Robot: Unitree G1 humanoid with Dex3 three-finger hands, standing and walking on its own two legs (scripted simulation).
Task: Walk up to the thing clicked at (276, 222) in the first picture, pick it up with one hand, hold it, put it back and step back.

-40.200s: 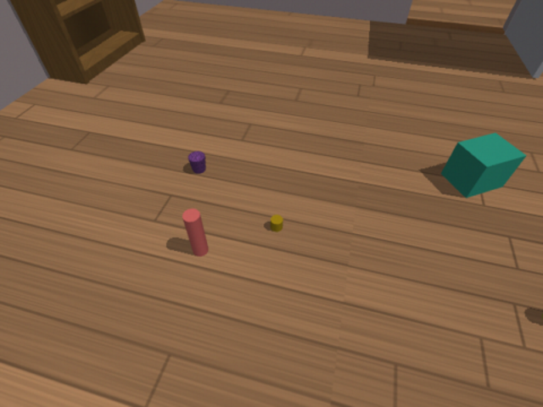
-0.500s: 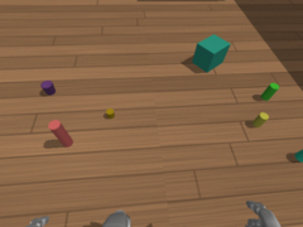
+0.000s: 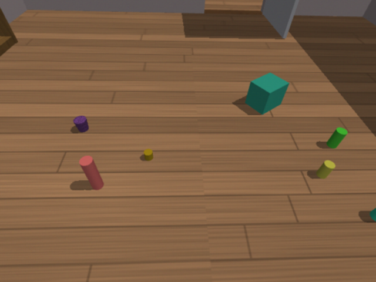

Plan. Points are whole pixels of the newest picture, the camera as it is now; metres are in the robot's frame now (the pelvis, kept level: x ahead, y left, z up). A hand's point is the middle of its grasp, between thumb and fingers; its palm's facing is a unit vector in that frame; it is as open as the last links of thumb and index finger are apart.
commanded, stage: step back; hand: left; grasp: from above
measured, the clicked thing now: (148, 154) +1.04 +0.25 -0.74
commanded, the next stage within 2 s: stand in 0.68 s
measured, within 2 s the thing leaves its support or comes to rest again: neither
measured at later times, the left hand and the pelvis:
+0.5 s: hand out of the picture +0.10 +0.28 -0.15, palm faces +0.03 -0.94 -0.34, open 7.4 cm; pelvis +0.04 +0.02 +0.00, yaw +1 degrees
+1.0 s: hand out of the picture +0.13 +0.26 -0.14, palm faces -0.02 -0.94 -0.33, open 7.4 cm; pelvis +0.04 +0.01 +0.02, yaw +0 degrees
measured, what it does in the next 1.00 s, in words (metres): stands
